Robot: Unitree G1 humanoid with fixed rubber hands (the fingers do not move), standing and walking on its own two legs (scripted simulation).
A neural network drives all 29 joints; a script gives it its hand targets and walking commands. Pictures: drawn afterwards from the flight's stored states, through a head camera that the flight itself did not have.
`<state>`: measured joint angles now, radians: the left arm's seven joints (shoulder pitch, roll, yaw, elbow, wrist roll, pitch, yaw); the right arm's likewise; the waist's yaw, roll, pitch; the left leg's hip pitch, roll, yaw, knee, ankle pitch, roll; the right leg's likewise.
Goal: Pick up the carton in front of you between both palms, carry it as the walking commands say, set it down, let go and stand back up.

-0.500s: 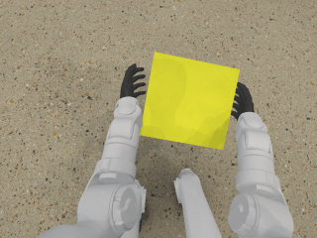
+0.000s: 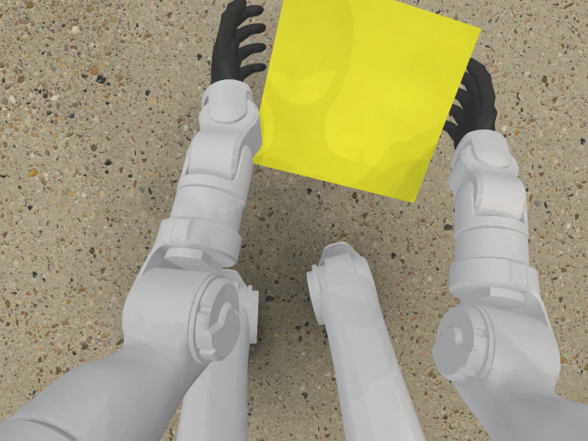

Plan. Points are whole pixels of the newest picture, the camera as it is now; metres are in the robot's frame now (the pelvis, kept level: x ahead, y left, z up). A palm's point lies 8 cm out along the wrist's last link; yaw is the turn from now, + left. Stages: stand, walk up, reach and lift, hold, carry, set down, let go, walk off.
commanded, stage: set down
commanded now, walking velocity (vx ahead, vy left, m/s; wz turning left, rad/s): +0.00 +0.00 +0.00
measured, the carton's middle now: (340, 96) +0.51 -0.16 -0.22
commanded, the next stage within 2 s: none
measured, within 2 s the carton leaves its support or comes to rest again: rests again in 1.24 s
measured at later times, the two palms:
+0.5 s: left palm (268, 86) +0.54 -0.06 -0.22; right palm (460, 136) +0.42 -0.33 -0.25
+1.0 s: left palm (253, 82) +0.56 -0.04 -0.25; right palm (448, 129) +0.43 -0.31 -0.25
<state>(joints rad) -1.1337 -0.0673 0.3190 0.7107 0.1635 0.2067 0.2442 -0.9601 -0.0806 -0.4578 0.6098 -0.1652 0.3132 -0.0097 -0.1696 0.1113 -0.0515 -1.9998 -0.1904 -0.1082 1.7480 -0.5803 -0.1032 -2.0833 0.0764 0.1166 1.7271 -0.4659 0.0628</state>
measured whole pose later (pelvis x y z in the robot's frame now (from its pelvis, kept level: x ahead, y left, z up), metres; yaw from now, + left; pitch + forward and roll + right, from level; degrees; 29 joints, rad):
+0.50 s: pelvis -0.02 +0.00 -0.08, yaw +2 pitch +40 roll +4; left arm -1.53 0.10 0.24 1.03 0.06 0.23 0.19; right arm -1.27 -0.24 -0.48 0.79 -0.16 0.33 -0.02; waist -0.23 0.12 0.28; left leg -2.12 -0.25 -0.08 2.03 -0.62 -0.12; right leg -2.21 0.07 0.12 2.01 -0.49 0.07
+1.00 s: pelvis -0.02 +0.02 -0.09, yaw -1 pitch +44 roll -2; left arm -1.60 0.18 0.13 1.10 0.06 0.20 0.17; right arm -1.34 -0.21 -0.63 0.87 -0.24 0.23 0.11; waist -0.25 0.12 0.28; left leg -2.23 -0.25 -0.10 2.07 -0.60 -0.09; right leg -2.26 0.01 0.07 2.00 -0.50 0.08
